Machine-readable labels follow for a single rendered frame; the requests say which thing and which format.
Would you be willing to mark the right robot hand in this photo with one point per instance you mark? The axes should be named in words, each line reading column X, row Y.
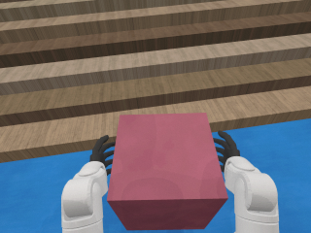
column 229, row 148

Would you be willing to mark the left robot hand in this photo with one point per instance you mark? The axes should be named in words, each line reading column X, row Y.
column 99, row 155

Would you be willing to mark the robot right forearm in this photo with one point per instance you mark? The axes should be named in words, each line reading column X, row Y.
column 255, row 197

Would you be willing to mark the carton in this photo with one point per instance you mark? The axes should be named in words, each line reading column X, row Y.
column 166, row 173

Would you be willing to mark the robot left forearm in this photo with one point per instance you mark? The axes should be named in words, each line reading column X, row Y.
column 81, row 200

